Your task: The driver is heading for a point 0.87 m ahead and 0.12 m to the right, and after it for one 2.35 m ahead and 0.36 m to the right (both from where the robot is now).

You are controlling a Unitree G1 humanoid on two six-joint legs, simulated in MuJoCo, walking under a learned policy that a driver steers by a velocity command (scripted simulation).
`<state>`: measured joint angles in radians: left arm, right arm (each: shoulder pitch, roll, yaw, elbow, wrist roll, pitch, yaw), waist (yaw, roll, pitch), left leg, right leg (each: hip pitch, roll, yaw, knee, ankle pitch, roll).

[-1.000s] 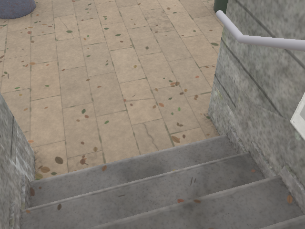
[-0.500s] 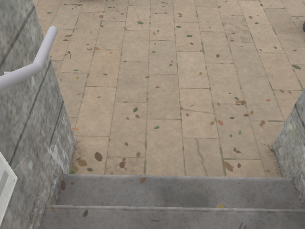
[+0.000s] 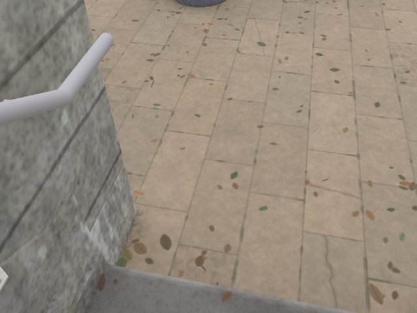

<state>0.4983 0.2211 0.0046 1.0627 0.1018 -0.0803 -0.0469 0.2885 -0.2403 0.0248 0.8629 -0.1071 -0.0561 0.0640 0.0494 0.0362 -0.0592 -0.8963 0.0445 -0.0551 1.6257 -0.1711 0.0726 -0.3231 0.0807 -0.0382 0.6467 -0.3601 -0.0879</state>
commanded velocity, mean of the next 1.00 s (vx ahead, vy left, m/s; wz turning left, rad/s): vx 0.50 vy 0.00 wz -0.30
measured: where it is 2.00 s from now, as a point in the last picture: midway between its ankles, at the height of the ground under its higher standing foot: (268, 238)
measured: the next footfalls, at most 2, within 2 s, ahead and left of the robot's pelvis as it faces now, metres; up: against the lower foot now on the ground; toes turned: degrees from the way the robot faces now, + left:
left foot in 0.34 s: +0.35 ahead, +0.10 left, -0.17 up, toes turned -7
right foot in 0.94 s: +0.62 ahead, -0.24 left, -0.33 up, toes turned -27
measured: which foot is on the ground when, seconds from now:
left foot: up 0.00-0.32, down 0.34-0.94, up 0.96-1.00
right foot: down 0.00-0.34, up 0.36-0.92, down 0.94-1.00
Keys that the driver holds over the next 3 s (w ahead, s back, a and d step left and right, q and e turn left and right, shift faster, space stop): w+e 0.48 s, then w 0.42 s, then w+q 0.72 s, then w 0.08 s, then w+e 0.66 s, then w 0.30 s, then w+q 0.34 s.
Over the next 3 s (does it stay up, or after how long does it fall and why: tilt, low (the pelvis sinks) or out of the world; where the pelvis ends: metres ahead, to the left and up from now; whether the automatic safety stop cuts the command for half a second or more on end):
stays up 1.63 -0.34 -0.47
